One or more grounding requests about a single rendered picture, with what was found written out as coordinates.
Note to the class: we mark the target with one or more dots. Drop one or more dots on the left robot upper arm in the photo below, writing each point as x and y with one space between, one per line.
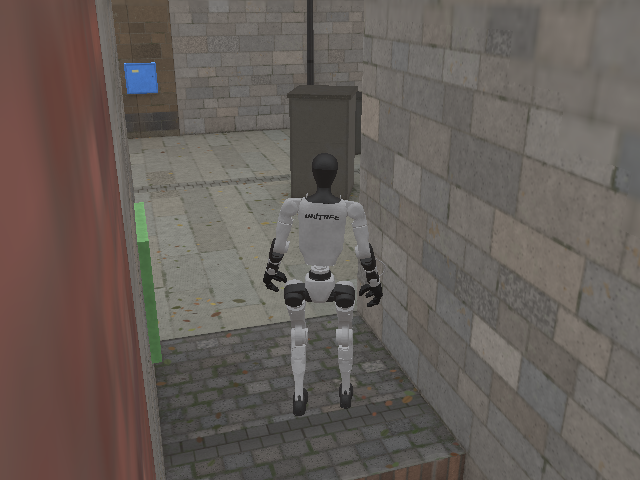
289 208

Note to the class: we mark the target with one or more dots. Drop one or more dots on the robot right hand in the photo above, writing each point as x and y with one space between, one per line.
376 291

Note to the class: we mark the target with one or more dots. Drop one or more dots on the robot left thigh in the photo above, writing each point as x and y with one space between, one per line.
294 295

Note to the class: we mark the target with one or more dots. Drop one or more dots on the right robot shin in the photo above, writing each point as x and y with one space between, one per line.
345 360

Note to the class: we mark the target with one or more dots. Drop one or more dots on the robot left hand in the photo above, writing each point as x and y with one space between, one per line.
278 277

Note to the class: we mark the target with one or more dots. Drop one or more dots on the robot left forearm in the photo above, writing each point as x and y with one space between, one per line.
274 260

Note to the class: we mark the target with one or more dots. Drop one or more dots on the robot right forearm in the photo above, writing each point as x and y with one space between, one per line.
370 269

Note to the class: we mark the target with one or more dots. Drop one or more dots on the right robot upper arm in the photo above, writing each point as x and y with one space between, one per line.
355 211

